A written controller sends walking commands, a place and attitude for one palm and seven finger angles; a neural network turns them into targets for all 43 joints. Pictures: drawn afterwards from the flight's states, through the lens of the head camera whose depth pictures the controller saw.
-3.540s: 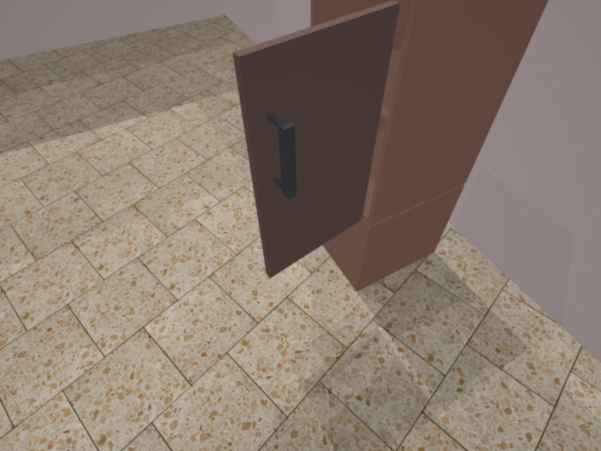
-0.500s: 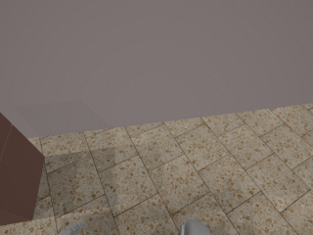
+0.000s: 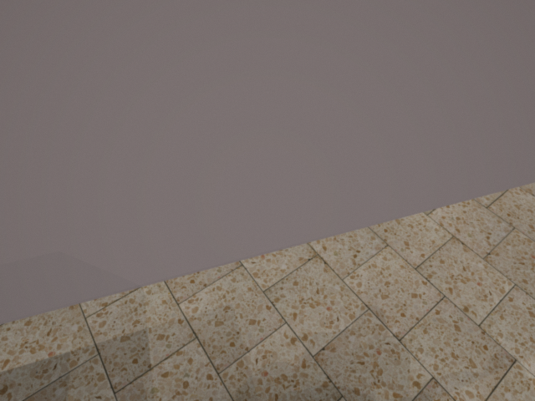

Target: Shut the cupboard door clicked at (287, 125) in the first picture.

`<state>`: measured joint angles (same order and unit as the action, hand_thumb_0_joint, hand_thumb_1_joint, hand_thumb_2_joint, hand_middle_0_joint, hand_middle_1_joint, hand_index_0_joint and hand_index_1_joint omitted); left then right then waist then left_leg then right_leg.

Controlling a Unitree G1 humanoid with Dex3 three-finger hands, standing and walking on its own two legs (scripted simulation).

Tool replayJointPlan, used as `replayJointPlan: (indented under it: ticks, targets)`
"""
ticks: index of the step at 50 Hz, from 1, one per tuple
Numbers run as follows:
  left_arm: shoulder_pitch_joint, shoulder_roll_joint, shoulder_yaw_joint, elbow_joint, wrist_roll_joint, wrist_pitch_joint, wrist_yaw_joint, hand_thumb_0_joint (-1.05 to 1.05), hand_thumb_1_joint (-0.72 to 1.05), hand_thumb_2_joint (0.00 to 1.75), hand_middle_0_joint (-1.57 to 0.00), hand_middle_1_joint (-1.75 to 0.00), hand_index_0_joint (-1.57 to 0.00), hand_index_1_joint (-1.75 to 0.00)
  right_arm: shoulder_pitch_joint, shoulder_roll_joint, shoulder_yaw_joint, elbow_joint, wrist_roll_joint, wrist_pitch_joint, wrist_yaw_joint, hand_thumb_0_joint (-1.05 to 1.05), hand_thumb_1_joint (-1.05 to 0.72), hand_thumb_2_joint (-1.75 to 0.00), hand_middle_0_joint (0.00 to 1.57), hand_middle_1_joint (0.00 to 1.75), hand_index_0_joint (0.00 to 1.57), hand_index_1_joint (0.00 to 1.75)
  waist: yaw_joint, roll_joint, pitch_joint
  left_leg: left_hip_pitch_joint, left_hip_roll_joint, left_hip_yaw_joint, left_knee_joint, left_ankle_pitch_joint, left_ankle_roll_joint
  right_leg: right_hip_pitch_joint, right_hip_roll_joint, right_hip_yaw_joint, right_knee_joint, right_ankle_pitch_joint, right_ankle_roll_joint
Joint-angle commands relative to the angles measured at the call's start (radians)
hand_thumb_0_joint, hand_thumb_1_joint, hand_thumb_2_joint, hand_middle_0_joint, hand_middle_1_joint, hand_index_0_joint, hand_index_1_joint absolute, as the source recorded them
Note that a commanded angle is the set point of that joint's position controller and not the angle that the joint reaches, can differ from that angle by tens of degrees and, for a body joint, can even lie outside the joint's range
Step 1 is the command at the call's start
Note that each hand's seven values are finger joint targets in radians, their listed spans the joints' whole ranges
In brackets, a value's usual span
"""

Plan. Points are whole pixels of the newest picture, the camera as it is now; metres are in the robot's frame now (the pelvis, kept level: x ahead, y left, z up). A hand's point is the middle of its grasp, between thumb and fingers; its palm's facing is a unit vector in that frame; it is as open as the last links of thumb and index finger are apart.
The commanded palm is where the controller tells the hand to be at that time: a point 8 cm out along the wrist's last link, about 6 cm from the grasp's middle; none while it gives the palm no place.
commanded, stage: walk to a spot facing it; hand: left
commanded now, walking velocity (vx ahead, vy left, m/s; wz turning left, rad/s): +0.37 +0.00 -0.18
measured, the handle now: out of the picture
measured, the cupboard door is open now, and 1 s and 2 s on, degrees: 99 99 99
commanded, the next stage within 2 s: turn to face it in 0.22 s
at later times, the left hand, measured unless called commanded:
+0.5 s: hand (200, 335) +0.26 +0.14 -0.16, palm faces +0.07 -0.98 -0.18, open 7.2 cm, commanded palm none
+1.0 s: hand (211, 284) +0.35 +0.13 -0.14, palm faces +0.36 -0.90 -0.25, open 7.4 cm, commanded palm none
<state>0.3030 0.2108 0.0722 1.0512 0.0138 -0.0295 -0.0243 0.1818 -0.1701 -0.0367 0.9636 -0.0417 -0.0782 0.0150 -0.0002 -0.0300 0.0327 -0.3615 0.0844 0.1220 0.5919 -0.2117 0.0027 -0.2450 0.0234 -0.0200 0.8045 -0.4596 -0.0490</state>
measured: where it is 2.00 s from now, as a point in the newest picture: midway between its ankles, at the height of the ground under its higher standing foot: (293, 347)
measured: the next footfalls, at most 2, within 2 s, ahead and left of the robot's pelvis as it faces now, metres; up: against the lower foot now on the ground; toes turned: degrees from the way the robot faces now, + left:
right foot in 0.26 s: +0.22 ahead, -0.15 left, +0.00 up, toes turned -8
left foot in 0.56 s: +0.36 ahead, +0.07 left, +0.00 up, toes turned +11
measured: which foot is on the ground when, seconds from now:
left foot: down 0.00-0.26, up 0.28-0.54, down 0.56-0.84, up 0.86-1.00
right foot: up 0.00-0.24, down 0.26-0.56, up 0.58-0.82, down 0.84-1.00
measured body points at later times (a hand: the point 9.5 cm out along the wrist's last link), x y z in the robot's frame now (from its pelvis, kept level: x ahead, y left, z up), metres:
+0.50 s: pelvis +0.23 -0.05 +0.01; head +0.26 -0.04 +0.46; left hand +0.25 +0.19 -0.15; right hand +0.25 -0.28 -0.14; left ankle +0.28 +0.07 -0.70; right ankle +0.19 -0.15 -0.73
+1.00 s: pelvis +0.33 -0.09 +0.01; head +0.37 -0.08 +0.46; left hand +0.33 +0.18 -0.12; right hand +0.50 -0.31 -0.13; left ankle +0.28 +0.03 -0.66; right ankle +0.35 -0.21 -0.73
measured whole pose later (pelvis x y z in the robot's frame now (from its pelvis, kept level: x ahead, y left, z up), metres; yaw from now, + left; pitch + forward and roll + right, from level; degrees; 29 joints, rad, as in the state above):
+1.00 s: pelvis +0.33 -0.09 +0.01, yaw +21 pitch +1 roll +2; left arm 0.19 0.20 0.06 0.89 0.03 0.00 0.02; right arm 0.16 -0.25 -0.09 0.94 -0.02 0.07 0.02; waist -0.02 -0.02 0.06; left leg -0.49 0.02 0.06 1.02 -0.47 -0.06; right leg -0.22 -0.12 -0.14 0.55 -0.33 0.02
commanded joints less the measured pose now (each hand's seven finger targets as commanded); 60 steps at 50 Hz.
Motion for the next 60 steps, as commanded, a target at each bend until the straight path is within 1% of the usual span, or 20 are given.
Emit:
replayJointPlan:
  ticks: [1,5,10,11,13,16,21,25,27,28,31,39,40,42,45,49,54,56,57,60]
  targets:
    - [-0.184,0.053,0.01,-0.133,0.012,-0.04,-0.006,0.0,0.9,0.9,-0.2,-0.3,-0.2,-0.3,0.29,-0.172,-0.045,0.04,0.0,0.002,-0.031,0.0,-0.9,-0.9,0.2,0.3,0.2,0.3,-0.092,0.174,0.049,0.284,0.357,-0.474,-0.404,-0.167,0.18,-0.524,-0.113,0.068,0.45,0.077,0.01]
    - [-0.146,0.001,-0.004,-0.114,0.011,-0.012,-0.025,0.0,0.9,0.9,-0.2,-0.3,-0.2,-0.3,0.212,-0.145,-0.039,0.045,0.002,-0.01,-0.031,0.0,-0.9,-0.9,0.2,0.3,0.2,0.3,-0.03,0.174,0.002,0.199,0.237,-0.114,-0.384,0.071,0.117,-0.279,-0.135,-0.015,0.037,0.144,0.034]
    - [-0.032,0.026,0.01,-0.062,0.017,-0.011,-0.024,0.0,0.9,0.9,-0.2,-0.3,-0.2,-0.3,0.171,-0.163,-0.043,0.059,0.009,0.021,-0.02,0.0,-0.9,-0.9,0.2,0.3,0.2,0.3,0.027,0.093,0.007,0.065,0.162,-0.023,-0.258,-0.148,0.064,0.063,-0.041,-0.137,-0.223,0.267,0.03]
    - [0.042,0.068,0.022,-0.041,0.018,-0.014,-0.017,0.0,0.9,0.9,-0.2,-0.3,-0.2,-0.3,0.154,-0.147,-0.037,0.057,0.014,0.024,-0.018,0.0,-0.9,-0.9,0.2,0.3,0.2,0.3,0.068,0.045,0.006,-0.017,0.113,0.019,-0.133,-0.178,0.033,0.181,-0.067,-0.074,-0.275,0.198,0.009]
    - [0.246,0.237,0.059,0.006,0.011,-0.024,0.01,0.0,0.9,0.9,-0.2,-0.3,-0.2,-0.3,0.091,-0.069,-0.02,-0.004,0.03,0.029,-0.003,0.0,-0.9,-0.9,0.2,0.3,0.2,0.3,0.16,-0.313,-0.053,-0.309,-0.049,0.072,0.413,-0.453,-0.021,0.366,-0.45,0.534,-0.618,-0.085,-0.173]
    - [0.087,0.118,0.024,-0.018,0.007,-0.025,0.037,0.0,0.9,0.9,-0.2,-0.3,-0.2,-0.3,0.027,-0.091,-0.03,0.007,0.021,0.026,-0.013,0.0,-0.9,-0.9,0.2,0.3,0.2,0.3,0.072,-0.184,0.013,-0.343,0.072,-0.11,0.546,-0.258,-0.023,0.205,-0.408,0.338,-0.585,0.206,-0.171]
    - [0.017,0.077,0.005,-0.016,0.009,-0.048,0.038,0.0,0.9,0.9,-0.2,-0.3,-0.2,-0.3,0.125,0.021,-0.002,0.065,0.024,0.047,-0.005,0.0,-0.9,-0.9,0.2,0.3,0.2,0.3,-0.001,-0.074,-0.041,-0.077,0.001,-0.004,0.144,-0.105,-0.036,0.14,-0.316,-0.031,-0.476,0.77,-0.097]
    - [-0.011,0.09,0.003,-0.019,-0.003,-0.031,0.045,0.0,0.9,0.9,-0.2,-0.3,-0.2,-0.3,0.149,-0.035,-0.004,0.064,0.023,0.047,-0.003,0.0,-0.9,-0.9,0.2,0.3,0.2,0.3,-0.032,-0.087,-0.049,0.086,-0.035,0.021,-0.068,0.124,-0.016,0.138,-0.274,-0.13,-0.321,0.786,-0.014]
    - [0.014,0.059,0.002,-0.057,-0.012,-0.01,0.047,0.0,0.9,0.9,-0.2,-0.3,-0.2,-0.3,0.263,-0.178,-0.035,0.068,0.01,0.046,-0.017,0.0,-0.9,-0.9,0.2,0.3,0.2,0.3,-0.073,0.218,-0.155,0.355,0.186,-0.286,-0.1,0.603,0.115,-0.108,-0.15,-0.184,-0.006,0.313,0.085]
    - [-0.007,0.049,-0.011,-0.085,-0.014,-0.003,0.052,0.0,0.9,0.9,-0.2,-0.3,-0.2,-0.3,0.302,-0.237,-0.048,0.065,0.012,0.054,-0.028,0.0,-0.9,-0.9,0.2,0.3,0.2,0.3,-0.098,0.324,-0.169,0.36,0.34,-0.487,-0.175,0.731,0.234,-0.193,-0.058,-0.122,0.244,-0.229,0.1]
    - [-0.127,0.055,0.004,-0.124,-0.002,0.019,0.047,0.0,0.9,0.9,-0.2,-0.3,-0.2,-0.3,0.182,-0.209,-0.044,0.022,0.014,0.06,-0.047,0.0,-0.9,-0.9,0.2,0.3,0.2,0.3,-0.061,0.247,-0.079,0.196,0.298,-0.497,-0.223,0.497,0.226,-0.306,-0.105,0.027,0.369,-0.126,0.106]
    - [-0.026,0.048,0.018,-0.136,0.001,0.039,0.038,0.0,0.9,0.9,-0.2,-0.3,-0.2,-0.3,-0.018,-0.228,-0.071,-0.071,0.013,0.096,-0.034,0.0,-0.9,-0.9,0.2,0.3,0.2,0.3,0.022,0.16,-0.078,-0.035,0.118,-0.367,-0.215,0.04,0.114,0.04,-0.033,-0.055,-0.187,0.127,0.106]
    - [0.004,0.071,0.026,-0.138,0.004,0.033,0.041,0.0,0.9,0.9,-0.2,-0.3,-0.2,-0.3,-0.037,-0.213,-0.073,-0.088,0.018,0.101,-0.029,0.0,-0.9,-0.9,0.2,0.3,0.2,0.3,0.04,0.105,-0.073,-0.101,0.067,-0.339,-0.168,-0.046,0.076,0.126,-0.056,-0.039,-0.327,0.191,0.099]
    - [0.022,0.236,0.056,-0.169,0.024,0.025,0.051,0.0,0.9,0.9,-0.2,-0.3,-0.2,-0.3,-0.068,-0.117,-0.063,-0.142,0.025,0.106,-0.01,0.0,-0.9,-0.9,0.2,0.3,0.2,0.3,0.077,-0.315,-0.028,-0.291,-0.134,-0.087,0.286,-0.362,-0.046,0.133,-0.491,0.4,-0.621,0.072,-0.068]
    - [-0.109,0.172,0.031,-0.216,0.017,0.022,0.056,0.0,0.9,0.9,-0.2,-0.3,-0.2,-0.3,-0.066,-0.125,-0.069,-0.129,0.02,0.124,0.005,0.0,-0.9,-0.9,0.2,0.3,0.2,0.3,0.008,-0.217,0.014,-0.261,-0.038,-0.121,0.612,-0.278,-0.049,0.016,-0.413,0.185,-0.53,0.301,-0.083]
    - [-0.032,0.163,0.023,-0.191,0.017,0.01,0.053,0.0,0.9,0.9,-0.2,-0.3,-0.2,-0.3,-0.104,-0.084,-0.043,-0.134,0.028,0.114,0.014,0.0,-0.9,-0.9,0.2,0.3,0.2,0.3,0.036,-0.169,-0.035,-0.207,-0.051,-0.025,0.318,-0.262,-0.069,0.225,-0.355,-0.027,-0.378,0.908,-0.043]
    - [-0.018,0.223,0.033,-0.186,0.009,0.01,0.046,0.0,0.9,0.9,-0.2,-0.3,-0.2,-0.3,-0.066,-0.115,-0.034,-0.145,0.028,0.104,0.013,0.0,-0.9,-0.9,0.2,0.3,0.2,0.3,0.014,-0.179,-0.109,-0.002,-0.106,0.048,-0.005,-0.103,-0.04,0.243,-0.351,-0.114,-0.214,1.032,0.0]
    - [-0.055,0.198,0.031,-0.218,-0.005,0.016,0.04,0.0,0.9,0.9,-0.2,-0.3,-0.2,-0.3,0.072,-0.227,-0.061,-0.117,0.015,0.093,0.007,0.0,-0.9,-0.9,0.2,0.3,0.2,0.3,-0.072,0.005,-0.197,0.349,0.03,-0.104,-0.136,0.295,0.035,-0.023,-0.301,-0.17,0.048,0.711,0.084]
    - [-0.082,0.12,0.009,-0.265,-0.011,0.021,0.033,0.0,0.9,0.9,-0.2,-0.3,-0.2,-0.3,0.155,-0.351,-0.093,-0.109,0.014,0.089,0.0,0.0,-0.9,-0.9,0.2,0.3,0.2,0.3,-0.114,0.335,-0.224,0.484,0.345,-0.515,-0.162,0.751,0.224,-0.315,-0.147,-0.16,0.307,-0.144,0.155]
    - [-0.199,0.124,0.011,-0.281,0.002,0.049,0.051,0.0,0.9,0.9,-0.2,-0.3,-0.2,-0.3,0.115,-0.327,-0.084,-0.107,0.019,0.091,-0.028,0.0,-0.9,-0.9,0.2,0.3,0.2,0.3,-0.096,0.227,-0.12,0.29,0.301,-0.482,-0.198,0.485,0.237,-0.386,-0.148,0.036,0.421,-0.12,0.14]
